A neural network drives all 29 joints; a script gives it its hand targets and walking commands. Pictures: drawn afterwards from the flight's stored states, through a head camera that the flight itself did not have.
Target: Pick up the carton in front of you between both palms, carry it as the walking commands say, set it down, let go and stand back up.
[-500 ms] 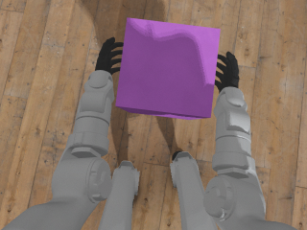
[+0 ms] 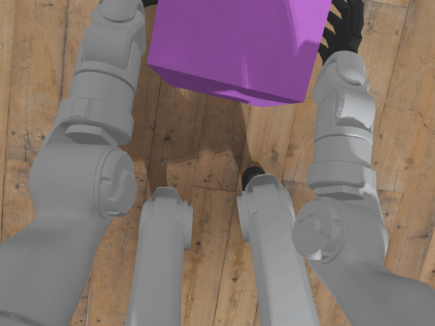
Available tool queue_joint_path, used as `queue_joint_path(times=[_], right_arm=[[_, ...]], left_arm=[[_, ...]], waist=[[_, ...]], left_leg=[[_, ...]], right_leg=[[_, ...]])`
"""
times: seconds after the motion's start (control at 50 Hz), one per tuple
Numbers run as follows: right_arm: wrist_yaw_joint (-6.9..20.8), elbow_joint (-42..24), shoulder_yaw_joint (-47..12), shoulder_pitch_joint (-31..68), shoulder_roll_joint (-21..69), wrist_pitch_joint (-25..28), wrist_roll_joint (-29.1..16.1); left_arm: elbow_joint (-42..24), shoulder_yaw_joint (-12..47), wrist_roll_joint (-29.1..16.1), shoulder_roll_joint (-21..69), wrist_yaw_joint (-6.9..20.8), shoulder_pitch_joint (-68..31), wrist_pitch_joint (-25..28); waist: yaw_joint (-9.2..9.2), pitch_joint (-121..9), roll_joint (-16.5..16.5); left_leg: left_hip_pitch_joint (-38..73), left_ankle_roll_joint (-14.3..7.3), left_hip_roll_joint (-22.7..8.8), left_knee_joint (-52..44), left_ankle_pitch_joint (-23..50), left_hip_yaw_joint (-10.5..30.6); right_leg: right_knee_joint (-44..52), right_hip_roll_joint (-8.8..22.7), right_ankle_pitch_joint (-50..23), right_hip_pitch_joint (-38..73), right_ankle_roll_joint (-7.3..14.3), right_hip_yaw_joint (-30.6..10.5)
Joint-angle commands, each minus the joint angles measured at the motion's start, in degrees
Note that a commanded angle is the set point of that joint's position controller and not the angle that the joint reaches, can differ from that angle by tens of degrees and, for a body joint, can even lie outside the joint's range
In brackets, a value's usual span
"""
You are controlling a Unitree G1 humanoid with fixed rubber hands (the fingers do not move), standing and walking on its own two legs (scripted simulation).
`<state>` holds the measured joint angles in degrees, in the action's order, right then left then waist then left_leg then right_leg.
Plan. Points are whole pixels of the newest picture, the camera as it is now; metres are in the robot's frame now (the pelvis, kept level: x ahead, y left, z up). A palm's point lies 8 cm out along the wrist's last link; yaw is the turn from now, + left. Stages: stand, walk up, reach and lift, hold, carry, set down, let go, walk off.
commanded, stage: set down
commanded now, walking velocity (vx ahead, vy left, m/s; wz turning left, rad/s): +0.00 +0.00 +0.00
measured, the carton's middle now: (233, 32) +0.55 -0.08 -0.22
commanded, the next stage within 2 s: none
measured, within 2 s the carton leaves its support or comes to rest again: rests again in 0.88 s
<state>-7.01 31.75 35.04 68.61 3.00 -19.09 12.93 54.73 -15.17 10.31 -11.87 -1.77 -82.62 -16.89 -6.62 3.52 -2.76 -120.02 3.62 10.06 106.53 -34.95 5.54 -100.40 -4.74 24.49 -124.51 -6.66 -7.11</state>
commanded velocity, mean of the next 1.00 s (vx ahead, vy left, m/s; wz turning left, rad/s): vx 0.00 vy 0.00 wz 0.00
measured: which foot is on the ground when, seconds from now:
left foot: down 0.00-1.00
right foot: down 0.00-1.00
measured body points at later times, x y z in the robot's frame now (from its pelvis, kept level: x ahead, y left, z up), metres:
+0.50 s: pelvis +0.01 +0.01 -0.06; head +0.40 +0.01 +0.15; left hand +0.62 +0.06 -0.25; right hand +0.53 -0.23 -0.24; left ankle +0.07 +0.12 -0.44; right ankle +0.13 -0.15 -0.44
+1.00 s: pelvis +0.00 +0.01 -0.08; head +0.39 +0.02 +0.14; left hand +0.61 +0.05 -0.27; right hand +0.52 -0.24 -0.26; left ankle +0.07 +0.12 -0.44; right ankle +0.13 -0.15 -0.44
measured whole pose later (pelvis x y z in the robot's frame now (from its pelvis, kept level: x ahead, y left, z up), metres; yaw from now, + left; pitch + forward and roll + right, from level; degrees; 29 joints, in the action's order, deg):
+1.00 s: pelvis +0.00 +0.01 -0.08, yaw -1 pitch +40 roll -5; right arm -2.4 50.0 37.0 82.4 -7.7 -13.8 7.9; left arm 68.5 -3.3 6.0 -18.8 -0.3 -98.8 -13.0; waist -9.9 22.3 0.1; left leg -125.9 0.8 8.9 125.6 -39.6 4.2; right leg -117.4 -2.0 30.0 -128.0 -7.4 -3.6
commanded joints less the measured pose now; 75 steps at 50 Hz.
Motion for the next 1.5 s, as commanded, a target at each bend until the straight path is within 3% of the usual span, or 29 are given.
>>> queue_joint_path(times=[0.0, 0.28, 0.34, 0.4, 0.46, 0.7, 0.84, 1.06, 1.28, 1.4, 1.48], right_arm=[[13.4, -0.3, -29.4, 43.1, 40.5, 2.6, -8.6], [13.0, 0.3, -27.0, 51.6, 32.0, 4.5, -13.8], [13.2, 1.4, -26.1, 51.1, 33.2, 4.7, -15.4], [13.9, 4.4, -24.5, 48.9, 33.1, 4.4, -14.9], [14.8, 6.5, -22.5, 46.8, 33.1, 4.5, -13.5], [14.9, 10.4, -17.8, 44.1, 29.8, 5.7, -10.7], [15.1, 13.7, -15.0, 42.3, 27.1, 6.1, -9.4], [15.4, 16.9, -11.9, 40.3, 23.0, 6.5, -8.8], [14.7, 20.3, -6.2, 35.0, 17.4, 5.9, -5.6], [12.8, 22.6, -1.6, 30.0, 10.2, 7.3, -4.0], [8.0, 24.7, 2.4, 22.9, -5.7, 10.4, -4.1]], left_arm=[[-0.5, 18.7, -7.4, 49.9, 11.5, -28.8, 1.7], [0.4, 25.7, -13.9, 42.9, 9.4, -38.5, 3.2], [-1.6, 27.0, -14.8, 42.9, 9.0, -40.9, 3.8], [-0.4, 27.1, -14.3, 43.2, 8.6, -39.3, 4.0], [1.6, 25.9, -13.2, 43.4, 8.8, -36.7, 4.2], [4.1, 23.0, -12.4, 37.1, 9.7, -38.0, 5.9], [8.3, 20.3, -9.7, 32.8, 10.2, -34.7, 5.8], [12.0, 15.9, -3.7, 29.0, 10.7, -28.6, 4.3], [13.3, 12.6, 0.2, 23.3, 11.7, -25.3, 2.7], [12.9, 12.7, 0.2, 13.2, 10.4, -26.6, 3.6], [10.8, 12.9, -1.5, -5.4, 5.8, -27.9, 5.4]], waist=[[-4.13, -68.4, -4.0], [-8.39, -66.4, -7.9], [-9.05, -65.5, -10.9], [-8.70, -63.3, -13.2], [-8.54, -58.9, -13.3], [-8.61, -45.1, -11.3], [-7.22, -36.2, -9.4], [-3.70, -28.0, -8.2], [-3.49, -20.7, -8.4], [-4.67, -20.5, -8.2], [-5.89, -24.0, -9.1]], left_leg=[[23.3, -1.8, 0.8, -9.2, 15.7, -9.1], [26.7, -1.7, -0.8, 1.2, 22.9, -7.6], [29.7, -1.7, -1.1, 2.9, 27.7, -7.2], [31.3, -1.5, -1.5, 4.0, 31.0, -6.7], [29.7, -1.8, -1.8, 4.3, 30.9, -6.0], [18.7, -3.2, -1.9, 4.4, 20.0, -4.8], [15.1, -4.0, -2.4, 4.8, 15.8, -4.2], [15.6, -5.0, -3.2, 6.0, 16.0, -3.0], [14.8, -5.4, -3.9, 6.3, 14.3, -1.7], [16.8, -4.6, -5.5, 6.3, 15.5, -0.4], [20.1, -2.4, -7.2, 6.1, 18.0, -0.3]], right_leg=[[0.4, -1.9, -19.7, 48.0, 1.8, 15.0], [-9.8, 0.0, -25.7, 43.7, 2.4, 15.5], [-10.9, 0.0, -28.4, 39.8, 2.7, 15.2], [-11.9, -0.2, -28.5, 36.5, 2.7, 14.9], [-12.6, -0.2, -26.5, 32.8, 2.7, 14.8], [-13.5, 0.6, -19.3, 28.3, 3.3, 13.4], [-13.7, 0.4, -15.3, 25.5, 3.5, 12.6], [-15.0, -0.1, -12.1, 19.7, 3.4, 11.9], [-15.5, 0.0, -7.5, 14.5, 3.8, 11.7], [-16.2, 0.9, -7.9, 15.2, 3.1, 12.4], [-15.8, 1.8, -10.6, 17.7, 2.1, 13.8]])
